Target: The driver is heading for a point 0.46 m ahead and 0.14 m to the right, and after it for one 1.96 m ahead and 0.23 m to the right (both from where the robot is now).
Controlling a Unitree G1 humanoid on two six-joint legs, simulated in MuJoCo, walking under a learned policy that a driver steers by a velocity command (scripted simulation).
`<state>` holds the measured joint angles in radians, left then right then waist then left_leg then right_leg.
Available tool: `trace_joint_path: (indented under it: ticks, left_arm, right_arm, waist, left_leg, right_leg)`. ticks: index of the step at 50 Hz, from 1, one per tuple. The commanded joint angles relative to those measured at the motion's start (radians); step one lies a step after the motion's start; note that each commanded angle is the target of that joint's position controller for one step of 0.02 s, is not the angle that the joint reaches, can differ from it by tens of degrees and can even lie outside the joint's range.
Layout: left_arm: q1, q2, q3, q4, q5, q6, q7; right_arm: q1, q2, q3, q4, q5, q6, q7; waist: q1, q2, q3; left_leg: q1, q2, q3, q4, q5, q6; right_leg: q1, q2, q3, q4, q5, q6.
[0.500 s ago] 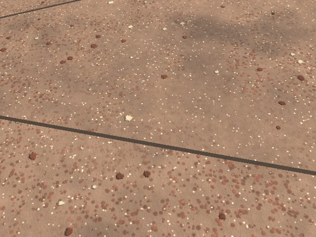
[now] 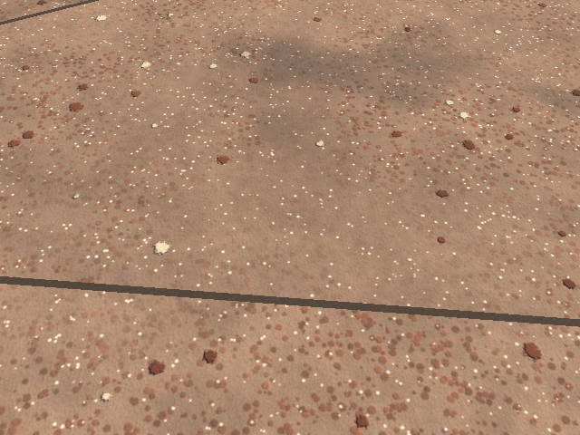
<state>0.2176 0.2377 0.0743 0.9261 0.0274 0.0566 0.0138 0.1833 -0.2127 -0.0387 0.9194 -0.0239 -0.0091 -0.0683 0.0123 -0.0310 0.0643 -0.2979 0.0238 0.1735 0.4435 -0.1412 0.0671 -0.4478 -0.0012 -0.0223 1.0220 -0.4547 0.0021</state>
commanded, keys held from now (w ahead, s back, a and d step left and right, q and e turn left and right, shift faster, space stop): e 0.52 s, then no key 0.18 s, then w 0.30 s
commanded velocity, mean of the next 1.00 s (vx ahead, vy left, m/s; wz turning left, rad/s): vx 0.08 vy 0.00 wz -0.41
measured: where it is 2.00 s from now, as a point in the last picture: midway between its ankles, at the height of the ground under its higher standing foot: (427, 419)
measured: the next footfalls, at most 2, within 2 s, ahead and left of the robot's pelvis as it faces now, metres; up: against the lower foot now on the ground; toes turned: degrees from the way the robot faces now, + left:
right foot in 0.18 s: +0.01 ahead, -0.12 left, +0.00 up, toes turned -10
left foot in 0.72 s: +0.05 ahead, +0.06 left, +0.00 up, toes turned -25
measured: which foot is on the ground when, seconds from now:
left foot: down 0.00-0.18, up 0.20-0.70, down 0.72-1.00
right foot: up 0.00-0.16, down 0.18-0.72, up 0.74-1.00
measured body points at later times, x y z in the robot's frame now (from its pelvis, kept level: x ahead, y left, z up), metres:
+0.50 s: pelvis -0.02 -0.04 +0.01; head +0.00 -0.07 +0.46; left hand +0.14 +0.21 -0.10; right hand +0.01 -0.33 -0.13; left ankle +0.02 +0.10 -0.68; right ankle -0.03 -0.11 -0.74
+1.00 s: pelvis +0.02 -0.03 +0.01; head +0.03 -0.02 +0.46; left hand +0.22 +0.18 -0.12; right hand -0.06 -0.29 -0.11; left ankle +0.02 +0.08 -0.74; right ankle -0.01 -0.16 -0.69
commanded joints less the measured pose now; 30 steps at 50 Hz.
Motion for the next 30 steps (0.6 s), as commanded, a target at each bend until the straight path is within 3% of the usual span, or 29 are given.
trace_joint_path:
  ticks: [1,5,7,8,9,10,11,13,15,16,18,23,26,30]
  left_arm:
    - [0.066,0.019,0.0,-0.049,-0.002,0.019,-0.009]
    - [0.037,0.05,0.004,-0.098,-0.01,0.021,-0.028]
    - [0.085,0.05,0.005,-0.101,-0.011,0.012,-0.034]
    - [0.117,0.065,0.01,-0.094,-0.009,0.004,-0.034]
    - [0.12,0.121,0.021,-0.104,0.0,-0.009,-0.028]
    - [0.114,0.28,0.054,-0.137,-0.003,-0.013,-0.018]
    - [0.146,0.255,0.058,-0.119,0.011,-0.014,0.001]
    - [0.014,0.18,0.036,-0.146,-0.001,-0.014,0.012]
    - [-0.036,0.148,0.027,-0.178,-0.014,-0.023,0.005]
    - [-0.013,0.141,0.026,-0.179,-0.019,-0.028,0.0]
    - [0.038,0.151,0.03,-0.17,-0.024,-0.036,-0.002]
    - [0.106,0.179,0.039,-0.166,-0.016,-0.035,0.004]
    - [0.102,0.198,0.045,-0.176,-0.011,-0.031,0.0]
    - [0.059,0.189,0.039,-0.185,-0.003,-0.029,-0.005]
  right_arm:
    - [0.006,-0.138,-0.028,-0.047,-0.004,-0.006,0.003]
    - [0.002,-0.182,-0.045,-0.054,-0.009,0.009,0.021]
    - [-0.019,-0.202,-0.054,-0.06,-0.002,0.019,0.025]
    - [-0.002,-0.196,-0.058,-0.054,-0.003,0.027,0.028]
    - [0.041,-0.152,-0.055,-0.048,-0.004,0.04,0.037]
    - [-0.018,-0.09,-0.037,-0.127,0.01,0.046,0.028]
    - [-0.105,-0.116,-0.037,-0.141,-0.007,0.053,0.022]
    - [-0.046,-0.118,-0.042,-0.114,0.019,0.044,0.038]
    - [0.002,-0.14,-0.051,-0.089,-0.008,0.035,0.049]
    - [0.007,-0.136,-0.052,-0.09,-0.009,0.036,0.051]
    - [-0.007,-0.12,-0.048,-0.104,-0.001,0.039,0.049]
    - [-0.061,-0.127,-0.041,-0.145,0.008,0.046,0.037]
    - [-0.073,-0.129,-0.035,-0.166,0.013,0.043,0.034]
    - [-0.04,-0.13,-0.028,-0.172,0.022,0.038,0.03]
  waist:
    - [0.004,0.157,-0.104]
    - [-0.011,0.167,-0.125]
    - [0.019,0.14,-0.127]
    - [0.031,0.083,-0.111]
    - [0.027,-0.113,-0.062]
    - [0.033,-0.344,0.011]
    - [0.062,-0.188,0.032]
    - [-0.027,-0.083,0.019]
    - [-0.039,-0.087,-0.052]
    - [-0.034,-0.061,-0.084]
    - [-0.017,-0.043,-0.099]
    - [0.027,-0.083,-0.092]
    - [0.033,-0.077,-0.1]
    - [0.024,-0.084,-0.124]
  left_leg:
    - [0.04,0.269,-0.175,-0.18,0.061,0.167]
    - [0.045,0.308,-0.161,-0.154,-0.029,0.148]
    - [0.004,0.305,-0.123,-0.097,-0.075,0.095]
    - [-0.055,0.283,-0.08,-0.017,-0.122,0.038]
    - [-0.149,0.19,0.013,0.191,-0.26,-0.043]
    - [-0.38,-0.014,0.014,0.364,-0.484,-0.113]
    - [-0.343,0.011,-0.139,0.535,-0.437,-0.104]
    - [-0.301,0.018,-0.194,0.566,-0.246,-0.085]
    - [-0.295,-0.003,-0.188,0.616,-0.18,-0.077]
    - [-0.292,-0.01,-0.19,0.634,-0.18,-0.081]
    - [-0.314,-0.009,-0.201,0.617,-0.183,-0.094]
    - [-0.32,-0.02,-0.219,0.475,-0.232,-0.112]
    - [-0.263,-0.035,-0.227,0.409,-0.263,-0.104]
    - [-0.121,-0.053,-0.21,0.318,-0.278,-0.079]
  right_leg:
    - [0.057,-0.02,-0.021,-0.102,0.016,0.0]
    - [0.131,-0.015,-0.059,-0.24,0.005,-0.03]
    - [0.233,0.0,-0.08,-0.393,0.077,-0.058]
    - [0.301,0.004,-0.043,-0.513,0.133,-0.077]
    - [0.306,-0.122,0.183,-0.741,0.098,-0.11]
    - [0.254,-0.382,0.584,-0.845,0.245,-0.233]
    - [0.181,-0.37,0.537,-0.842,0.28,-0.284]
    - [0.163,-0.228,0.358,-0.799,0.24,-0.223]
    - [0.251,-0.169,0.296,-0.755,0.419,-0.211]
    - [0.287,-0.17,0.297,-0.737,0.494,-0.216]
    - [0.35,-0.176,0.315,-0.718,0.562,-0.227]
    - [0.413,-0.183,0.401,-0.7,0.548,-0.251]
    - [0.386,-0.179,0.446,-0.685,0.554,-0.26]
    - [0.324,-0.164,0.455,-0.664,0.613,-0.242]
